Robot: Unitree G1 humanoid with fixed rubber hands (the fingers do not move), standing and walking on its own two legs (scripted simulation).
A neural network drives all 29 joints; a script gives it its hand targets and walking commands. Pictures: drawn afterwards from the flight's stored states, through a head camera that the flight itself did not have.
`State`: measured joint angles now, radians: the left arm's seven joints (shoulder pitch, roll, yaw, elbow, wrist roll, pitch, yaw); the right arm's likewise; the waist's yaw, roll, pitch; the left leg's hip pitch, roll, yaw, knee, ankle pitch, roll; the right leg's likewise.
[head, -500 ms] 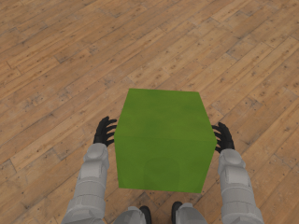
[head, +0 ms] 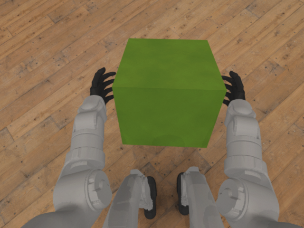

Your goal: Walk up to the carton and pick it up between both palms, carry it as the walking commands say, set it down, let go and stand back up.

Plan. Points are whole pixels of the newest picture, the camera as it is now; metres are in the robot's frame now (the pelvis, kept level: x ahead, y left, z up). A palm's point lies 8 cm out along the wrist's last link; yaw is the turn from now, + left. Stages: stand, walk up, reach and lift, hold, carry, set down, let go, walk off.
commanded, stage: set down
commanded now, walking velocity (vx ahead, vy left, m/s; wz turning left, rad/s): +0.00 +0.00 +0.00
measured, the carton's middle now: (166, 90) +0.52 -0.02 -0.15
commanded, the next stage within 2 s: none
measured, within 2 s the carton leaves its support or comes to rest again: neither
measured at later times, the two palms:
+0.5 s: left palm (113, 103) +0.48 +0.16 -0.15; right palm (219, 108) +0.46 -0.19 -0.18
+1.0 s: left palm (116, 102) +0.51 +0.18 -0.23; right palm (209, 105) +0.50 -0.18 -0.25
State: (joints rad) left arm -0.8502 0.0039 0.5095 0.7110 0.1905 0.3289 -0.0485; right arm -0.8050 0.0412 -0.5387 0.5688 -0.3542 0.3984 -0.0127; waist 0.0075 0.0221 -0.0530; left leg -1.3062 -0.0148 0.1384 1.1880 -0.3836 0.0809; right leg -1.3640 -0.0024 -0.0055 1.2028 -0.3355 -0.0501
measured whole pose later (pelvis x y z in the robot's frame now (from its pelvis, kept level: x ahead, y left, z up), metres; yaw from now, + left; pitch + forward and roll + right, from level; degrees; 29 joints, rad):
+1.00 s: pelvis +0.00 +0.00 -0.13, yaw +2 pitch +46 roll +3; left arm -1.13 0.13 0.40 0.69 0.14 0.33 0.00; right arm -1.07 -0.11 -0.47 0.58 -0.14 0.37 -0.06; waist 0.01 0.02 0.00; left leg -1.96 -0.02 0.13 1.63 -0.46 0.09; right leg -2.01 0.00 -0.01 1.63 -0.42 -0.04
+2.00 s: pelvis -0.02 +0.01 -0.24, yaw +2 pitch +32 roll +0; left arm -1.59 0.42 0.25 0.95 -0.02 0.32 -0.07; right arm -1.49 -0.27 -0.44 0.77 -0.12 0.30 0.03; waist 0.00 0.02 0.47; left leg -2.09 -0.02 0.13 2.06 -0.53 0.10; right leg -2.12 0.00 -0.03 2.04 -0.49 -0.03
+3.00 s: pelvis +0.00 +0.01 -0.25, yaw +3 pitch +33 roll -1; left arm -1.65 0.41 0.25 0.95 -0.02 0.31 -0.11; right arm -1.51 -0.29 -0.55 0.80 -0.18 0.27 0.09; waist 0.00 0.02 0.49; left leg -2.11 -0.04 0.13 2.13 -0.59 0.12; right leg -2.12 0.00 -0.03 2.12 -0.57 -0.03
